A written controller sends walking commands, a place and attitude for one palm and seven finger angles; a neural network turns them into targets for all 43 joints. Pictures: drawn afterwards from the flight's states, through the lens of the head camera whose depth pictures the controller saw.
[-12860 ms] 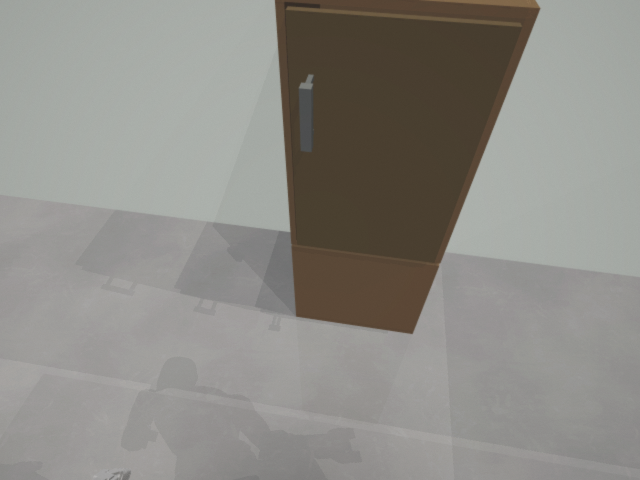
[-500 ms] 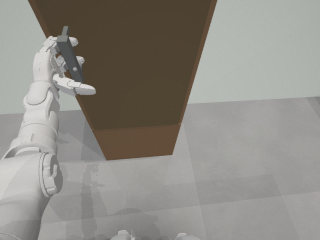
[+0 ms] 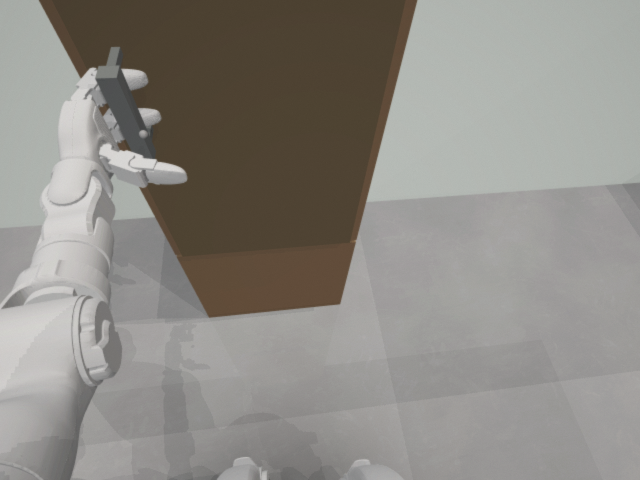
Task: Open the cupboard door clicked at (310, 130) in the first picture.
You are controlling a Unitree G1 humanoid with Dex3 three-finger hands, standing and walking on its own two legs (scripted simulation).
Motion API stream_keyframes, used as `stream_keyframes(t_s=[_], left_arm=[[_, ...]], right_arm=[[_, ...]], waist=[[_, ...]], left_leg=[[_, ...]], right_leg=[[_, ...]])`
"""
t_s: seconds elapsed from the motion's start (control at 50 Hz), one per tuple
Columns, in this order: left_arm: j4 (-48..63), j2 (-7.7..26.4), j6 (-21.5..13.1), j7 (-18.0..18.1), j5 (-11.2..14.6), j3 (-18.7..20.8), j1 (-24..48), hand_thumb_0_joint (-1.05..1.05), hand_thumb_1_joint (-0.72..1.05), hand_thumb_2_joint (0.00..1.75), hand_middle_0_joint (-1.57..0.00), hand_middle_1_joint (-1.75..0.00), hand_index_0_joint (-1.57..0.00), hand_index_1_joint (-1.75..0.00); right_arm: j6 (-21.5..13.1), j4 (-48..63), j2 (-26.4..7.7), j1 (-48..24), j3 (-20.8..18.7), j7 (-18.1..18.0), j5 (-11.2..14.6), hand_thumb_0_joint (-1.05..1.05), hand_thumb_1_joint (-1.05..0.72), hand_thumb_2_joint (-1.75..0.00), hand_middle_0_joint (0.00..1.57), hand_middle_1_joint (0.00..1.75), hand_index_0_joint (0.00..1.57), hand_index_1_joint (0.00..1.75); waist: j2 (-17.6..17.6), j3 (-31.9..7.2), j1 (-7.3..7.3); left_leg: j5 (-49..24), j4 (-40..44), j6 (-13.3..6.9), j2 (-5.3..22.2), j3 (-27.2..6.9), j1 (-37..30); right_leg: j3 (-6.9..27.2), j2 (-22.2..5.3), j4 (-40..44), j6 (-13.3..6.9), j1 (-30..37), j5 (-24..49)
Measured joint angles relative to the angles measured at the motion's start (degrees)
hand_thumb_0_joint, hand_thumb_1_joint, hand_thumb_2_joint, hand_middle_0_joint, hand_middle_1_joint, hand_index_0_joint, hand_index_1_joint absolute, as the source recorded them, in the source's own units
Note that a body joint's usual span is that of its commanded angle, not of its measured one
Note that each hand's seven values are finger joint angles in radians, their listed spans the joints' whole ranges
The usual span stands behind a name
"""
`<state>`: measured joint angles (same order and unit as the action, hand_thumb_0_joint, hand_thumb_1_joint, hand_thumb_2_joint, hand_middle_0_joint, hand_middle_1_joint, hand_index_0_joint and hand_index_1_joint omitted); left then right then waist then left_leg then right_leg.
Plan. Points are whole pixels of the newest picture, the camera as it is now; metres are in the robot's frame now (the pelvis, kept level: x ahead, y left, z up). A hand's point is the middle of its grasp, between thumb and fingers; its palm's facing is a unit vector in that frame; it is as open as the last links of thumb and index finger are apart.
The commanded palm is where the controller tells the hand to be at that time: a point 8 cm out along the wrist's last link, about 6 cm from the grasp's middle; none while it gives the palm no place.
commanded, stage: close the thumb around the handle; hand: left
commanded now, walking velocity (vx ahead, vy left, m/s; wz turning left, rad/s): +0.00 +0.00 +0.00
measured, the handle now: (131, 108) +0.56 +0.20 +0.12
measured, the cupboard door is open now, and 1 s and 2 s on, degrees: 0 0 46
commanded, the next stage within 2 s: pull the door open along its arc in 0.78 s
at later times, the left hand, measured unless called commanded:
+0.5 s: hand (135, 133) +0.51 +0.19 +0.12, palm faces +0.05 -1.00 +0.01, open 9.1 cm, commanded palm +0.48 +0.23 +0.12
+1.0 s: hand (148, 137) +0.51 +0.17 +0.12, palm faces +0.06 -1.00 +0.00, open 5.7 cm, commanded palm +0.46 +0.22 +0.12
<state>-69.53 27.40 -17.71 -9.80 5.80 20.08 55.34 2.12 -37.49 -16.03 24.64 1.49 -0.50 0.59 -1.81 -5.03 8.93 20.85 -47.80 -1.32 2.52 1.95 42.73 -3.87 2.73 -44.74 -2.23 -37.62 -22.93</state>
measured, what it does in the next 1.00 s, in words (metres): stands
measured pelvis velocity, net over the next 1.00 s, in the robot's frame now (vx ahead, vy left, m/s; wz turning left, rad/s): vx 0.00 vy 0.01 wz -0.01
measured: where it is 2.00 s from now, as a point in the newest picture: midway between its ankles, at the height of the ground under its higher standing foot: outside the picture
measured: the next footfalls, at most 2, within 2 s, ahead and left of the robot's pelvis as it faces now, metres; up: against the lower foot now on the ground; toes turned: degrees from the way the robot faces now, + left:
none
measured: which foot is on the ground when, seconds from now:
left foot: down 0.00-1.00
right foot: down 0.00-1.00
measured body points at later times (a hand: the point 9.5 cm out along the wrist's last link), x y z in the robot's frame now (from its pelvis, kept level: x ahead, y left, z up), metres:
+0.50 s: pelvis +0.01 +0.00 +0.00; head +0.10 +0.01 +0.44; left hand +0.50 +0.24 +0.12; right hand +0.01 -0.26 -0.11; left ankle +0.02 +0.10 -0.70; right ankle -0.02 -0.10 -0.70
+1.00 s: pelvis +0.00 +0.01 +0.00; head +0.09 +0.01 +0.44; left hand +0.50 +0.23 +0.12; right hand +0.00 -0.25 -0.12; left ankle +0.02 +0.10 -0.70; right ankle -0.02 -0.10 -0.70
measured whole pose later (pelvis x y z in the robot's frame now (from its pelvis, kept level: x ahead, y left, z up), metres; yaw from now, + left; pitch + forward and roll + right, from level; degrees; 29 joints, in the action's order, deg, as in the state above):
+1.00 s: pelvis +0.00 +0.01 +0.00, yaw -1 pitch +15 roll -2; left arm -66.6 24.5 -18.1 -7.4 5.8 20.0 52.4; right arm 2.3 -37.0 -15.2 24.2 1.4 0.0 0.4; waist -2.0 -5.7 8.4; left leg 21.3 -47.7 -1.8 2.3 2.8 41.7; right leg -2.9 2.6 -44.7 -1.7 -36.9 -23.1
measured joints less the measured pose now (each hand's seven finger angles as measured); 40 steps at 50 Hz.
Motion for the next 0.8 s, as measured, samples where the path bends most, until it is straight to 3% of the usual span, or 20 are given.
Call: stream_keyframes(t_s=[0.14, 0.24, 0.38, 0.66, 0.8], left_arm=[[0.5, -0.1, -0.1, 0.4, -0.5, 1.2, -0.4, -0.01, -0.5, 0.3, -0.3, -1.2, -0.31, -1.21], [1.1, 0.2, -0.2, 0.3, -0.5, 1.7, -1.3, -0.01, -0.4, 0.34, -0.31, -1.22, -0.32, -1.22], [0.8, 0.9, 0.3, -0.6, 0.1, 1.3, -1.5, -0.01, -0.11, 0.47, -0.33, -1.25, -0.34, -1.25], [2.4, -1.8, 0.3, 0.0, 0.5, 0.1, -2.1, 0.01, 0.63, 0.78, -0.38, -1.32, -0.38, -1.33], [2.6, -2.7, -0.2, 1.4, -0.6, 0.4, -2.5, 0.01, 0.72, 0.84, -0.37, -1.35, -0.39, -1.35]], right_arm=[[-0.2, 0.3, -0.3, 0.1, -0.2, 0.0, -0.1, 0.01, -0.91, -0.9, 0.2, 0.3, 0.2, 0.3], [0.0, 0.6, 0.0, 0.1, -0.1, 0.0, -0.1, 0.01, -0.91, -0.9, 0.2, 0.3, 0.2, 0.3], [0.3, 0.8, 0.5, -0.1, 0.3, -0.1, 0.1, 0.01, -0.91, -0.9, 0.2, 0.3, 0.2, 0.3], [0.4, 0.6, 0.5, -0.9, -0.1, 0.3, -0.2, 0.01, -0.91, -0.9, 0.2, 0.3, 0.2, 0.3], [0.5, 1.0, 0.7, -1.3, 0.0, 0.4, -0.2, 0.01, -0.91, -0.9, 0.2, 0.3, 0.2, 0.3]], waist=[[0.1, -0.1, 0.46], [0.1, -0.2, 0.43], [0.0, -0.2, 0.14], [-0.1, -0.8, -0.67], [-0.1, -0.8, -0.43]], left_leg=[[0.0, 0.1, 0.0, 0.2, 0.3, 0.3], [0.2, 0.2, 0.0, 0.3, 0.5, -0.1], [0.3, 0.4, -0.1, 0.1, 0.4, -0.6], [0.8, -0.1, -0.5, -0.3, 0.4, -0.6], [0.8, -0.2, -0.6, -0.3, 0.7, -1.0]], right_leg=[[0.3, 0.1, 0.0, 0.0, -0.4, 0.1], [0.6, 0.2, 0.2, 0.0, -0.1, 0.1], [0.5, 0.2, 0.7, 0.1, 0.5, 0.1], [0.5, -0.2, 0.3, 0.6, 0.7, -0.4], [0.9, -0.2, 0.0, 0.6, 0.9, -0.4]])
